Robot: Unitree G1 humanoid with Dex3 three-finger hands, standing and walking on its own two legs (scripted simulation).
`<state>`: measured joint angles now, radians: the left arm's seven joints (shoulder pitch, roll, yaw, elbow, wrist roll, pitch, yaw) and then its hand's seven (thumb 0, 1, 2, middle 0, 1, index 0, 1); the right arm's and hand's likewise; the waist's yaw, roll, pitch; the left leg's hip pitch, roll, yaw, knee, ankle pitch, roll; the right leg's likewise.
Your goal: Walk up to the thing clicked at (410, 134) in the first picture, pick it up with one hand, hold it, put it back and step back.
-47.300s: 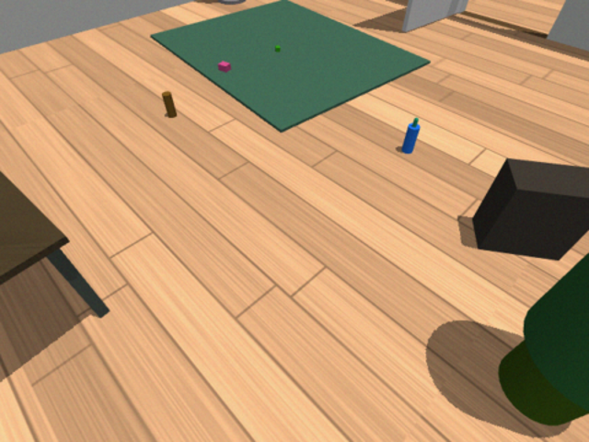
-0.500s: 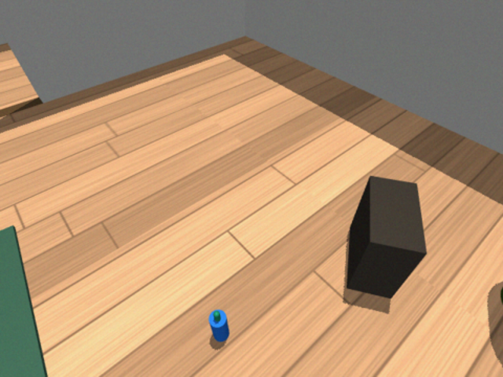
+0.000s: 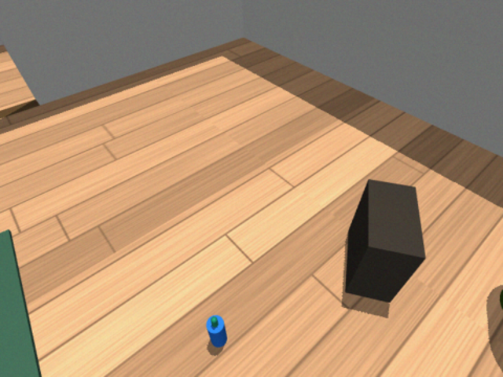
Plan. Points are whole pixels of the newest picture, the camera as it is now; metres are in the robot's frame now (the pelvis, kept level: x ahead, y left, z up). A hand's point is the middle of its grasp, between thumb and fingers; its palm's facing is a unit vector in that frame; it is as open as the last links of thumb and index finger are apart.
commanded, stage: stand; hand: left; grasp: from the side
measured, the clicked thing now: (216, 329) +0.43 +0.15 -0.68
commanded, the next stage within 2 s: step back in 0.08 s
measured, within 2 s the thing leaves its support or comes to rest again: neither
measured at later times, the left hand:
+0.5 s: hand out of the picture +0.09 +0.31 -0.19, palm faces -0.01 -0.94 -0.35, open 7.4 cm
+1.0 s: hand out of the picture -0.06 +0.31 -0.15, palm faces -0.03 -0.91 -0.41, open 7.4 cm
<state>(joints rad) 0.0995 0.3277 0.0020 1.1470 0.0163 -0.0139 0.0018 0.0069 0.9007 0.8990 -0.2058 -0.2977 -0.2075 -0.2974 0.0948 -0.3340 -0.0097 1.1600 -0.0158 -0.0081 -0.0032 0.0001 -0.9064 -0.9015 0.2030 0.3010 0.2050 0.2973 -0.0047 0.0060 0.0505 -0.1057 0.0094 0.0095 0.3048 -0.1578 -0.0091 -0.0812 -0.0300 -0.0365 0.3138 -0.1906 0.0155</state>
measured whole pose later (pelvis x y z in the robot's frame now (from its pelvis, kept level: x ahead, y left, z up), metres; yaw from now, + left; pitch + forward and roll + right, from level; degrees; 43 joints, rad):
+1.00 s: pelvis -0.16 +0.04 -0.02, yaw -3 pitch -3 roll +2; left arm 0.17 0.36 0.08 0.87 0.03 0.05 0.00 0.01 0.90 0.90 -0.21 -0.30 -0.21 -0.30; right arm 0.11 -0.36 -0.05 0.91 0.00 0.05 -0.01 0.00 -0.91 -0.90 0.21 0.30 0.21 0.30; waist 0.02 -0.01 0.16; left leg -0.43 -0.14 -0.09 1.05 -0.48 0.00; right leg -0.27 0.02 0.07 0.61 -0.28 -0.04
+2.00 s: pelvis -0.48 +0.05 -0.04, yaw +0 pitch -3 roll +2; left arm 0.08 0.41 0.08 0.74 0.03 0.07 0.01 0.01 0.90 0.90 -0.21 -0.30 -0.21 -0.30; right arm 0.20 -0.35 -0.05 0.88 -0.03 0.02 -0.03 0.00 -0.91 -0.90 0.20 0.30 0.20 0.30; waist 0.00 -0.08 0.20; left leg -0.24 -0.07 0.00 0.65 -0.37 0.02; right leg -0.43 -0.06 0.04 0.75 -0.27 0.00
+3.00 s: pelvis -0.64 -0.02 -0.03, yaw +1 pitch -3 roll -1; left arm 0.17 0.38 0.07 0.96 0.03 -0.03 -0.01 0.01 0.90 0.90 -0.21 -0.30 -0.21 -0.30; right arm 0.26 -0.39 -0.06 0.96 -0.02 0.01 0.01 0.00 -0.90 -0.90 0.21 0.30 0.21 0.30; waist -0.02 0.03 0.09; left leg -0.23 0.02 -0.09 0.70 -0.42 0.00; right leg -0.30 0.01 -0.06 0.62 -0.26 -0.03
